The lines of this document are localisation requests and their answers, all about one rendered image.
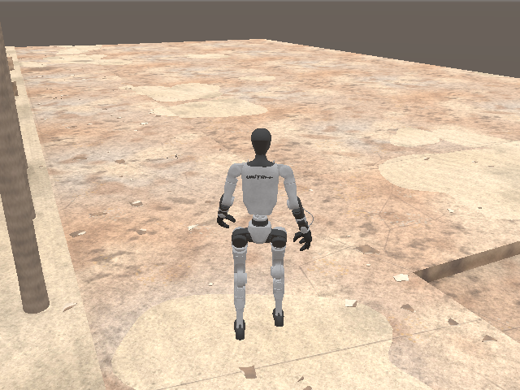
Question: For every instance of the robot left upper arm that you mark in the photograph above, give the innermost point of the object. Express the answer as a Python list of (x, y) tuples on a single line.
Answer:
[(230, 184)]

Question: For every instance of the right robot shin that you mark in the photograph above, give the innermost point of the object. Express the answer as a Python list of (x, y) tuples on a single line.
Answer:
[(278, 291)]

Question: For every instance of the left robot forearm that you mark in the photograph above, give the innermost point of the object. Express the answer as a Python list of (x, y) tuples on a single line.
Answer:
[(223, 210)]

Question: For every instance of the robot right hand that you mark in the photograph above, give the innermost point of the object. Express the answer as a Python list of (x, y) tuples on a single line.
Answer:
[(307, 239)]

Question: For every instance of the robot right upper arm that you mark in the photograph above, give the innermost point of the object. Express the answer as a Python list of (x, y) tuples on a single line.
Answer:
[(290, 186)]

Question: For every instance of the right robot foot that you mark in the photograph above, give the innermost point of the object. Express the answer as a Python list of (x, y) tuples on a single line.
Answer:
[(279, 320)]

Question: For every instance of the robot left hand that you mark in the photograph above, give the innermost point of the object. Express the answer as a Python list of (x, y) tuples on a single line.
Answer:
[(222, 223)]

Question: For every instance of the right robot forearm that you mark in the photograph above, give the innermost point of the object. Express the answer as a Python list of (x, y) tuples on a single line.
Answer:
[(301, 218)]

